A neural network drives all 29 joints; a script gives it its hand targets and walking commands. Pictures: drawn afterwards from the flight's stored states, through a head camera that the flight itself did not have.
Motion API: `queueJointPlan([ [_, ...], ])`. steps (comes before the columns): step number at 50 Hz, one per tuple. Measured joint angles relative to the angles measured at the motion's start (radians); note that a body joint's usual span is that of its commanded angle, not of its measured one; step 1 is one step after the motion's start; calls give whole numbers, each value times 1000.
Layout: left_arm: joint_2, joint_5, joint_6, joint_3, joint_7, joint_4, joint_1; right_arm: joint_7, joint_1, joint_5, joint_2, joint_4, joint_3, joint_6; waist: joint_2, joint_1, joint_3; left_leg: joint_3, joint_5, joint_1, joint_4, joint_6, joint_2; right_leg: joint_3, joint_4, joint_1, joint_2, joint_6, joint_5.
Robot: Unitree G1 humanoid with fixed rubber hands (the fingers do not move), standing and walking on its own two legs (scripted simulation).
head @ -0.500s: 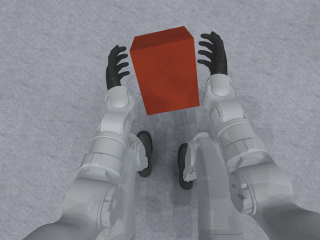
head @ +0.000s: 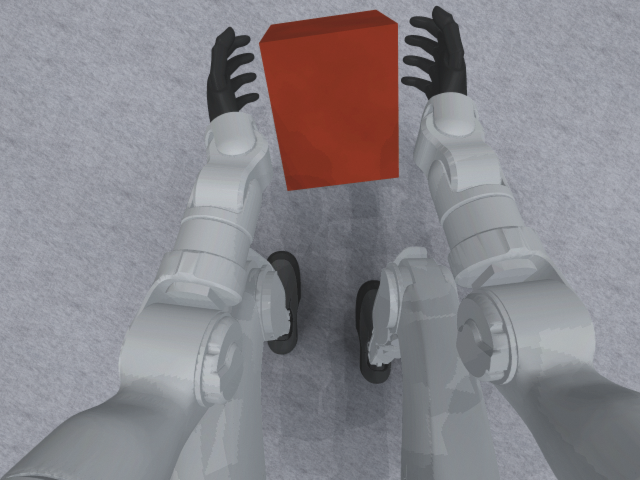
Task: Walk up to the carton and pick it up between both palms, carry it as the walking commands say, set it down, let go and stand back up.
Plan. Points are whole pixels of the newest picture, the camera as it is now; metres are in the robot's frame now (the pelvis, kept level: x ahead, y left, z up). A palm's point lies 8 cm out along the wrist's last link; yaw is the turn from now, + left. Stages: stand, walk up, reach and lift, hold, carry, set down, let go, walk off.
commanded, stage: set down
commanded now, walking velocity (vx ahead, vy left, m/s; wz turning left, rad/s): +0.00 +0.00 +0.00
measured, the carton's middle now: (332, 98) +0.54 -0.02 -0.25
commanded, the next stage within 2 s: none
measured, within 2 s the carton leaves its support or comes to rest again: neither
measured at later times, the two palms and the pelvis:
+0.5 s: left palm (255, 81) +0.55 +0.08 -0.19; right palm (425, 118) +0.51 -0.15 -0.23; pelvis -0.01 -0.01 -0.07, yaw +0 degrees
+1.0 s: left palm (229, 65) +0.58 +0.12 -0.23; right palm (410, 89) +0.55 -0.13 -0.25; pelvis +0.01 +0.00 -0.10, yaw -1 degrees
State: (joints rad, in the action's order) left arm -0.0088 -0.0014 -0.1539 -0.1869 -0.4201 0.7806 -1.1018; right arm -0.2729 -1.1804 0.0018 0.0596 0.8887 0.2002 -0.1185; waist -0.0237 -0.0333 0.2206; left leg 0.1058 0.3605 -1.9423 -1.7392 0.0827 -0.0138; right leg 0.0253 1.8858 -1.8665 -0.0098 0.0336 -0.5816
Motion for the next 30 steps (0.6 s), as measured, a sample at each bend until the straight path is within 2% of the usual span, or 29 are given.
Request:
queueJointPlan([
  [7,-8,0,-21,-34,6,2,-52,35,-55,-47,0,0,46,-39,-2,0,40,0,5,-54,-59,0,0,0,61,-53,6,0,-9],
  [15,-48,0,-37,-36,7,7,-159,38,-155,-50,26,0,48,-56,-1,1,213,0,13,-57,-133,0,7,0,136,-55,18,0,-17],
  [19,-76,0,-86,-36,7,36,-309,32,-185,-11,56,-17,45,-62,25,7,301,1,13,-58,-175,0,9,0,180,-52,23,0,-23],
  [30,-80,-5,-45,-117,18,180,-417,32,-194,-4,61,-17,40,-155,41,11,298,4,21,-126,-264,-1,18,5,278,-123,27,0,-39],
])
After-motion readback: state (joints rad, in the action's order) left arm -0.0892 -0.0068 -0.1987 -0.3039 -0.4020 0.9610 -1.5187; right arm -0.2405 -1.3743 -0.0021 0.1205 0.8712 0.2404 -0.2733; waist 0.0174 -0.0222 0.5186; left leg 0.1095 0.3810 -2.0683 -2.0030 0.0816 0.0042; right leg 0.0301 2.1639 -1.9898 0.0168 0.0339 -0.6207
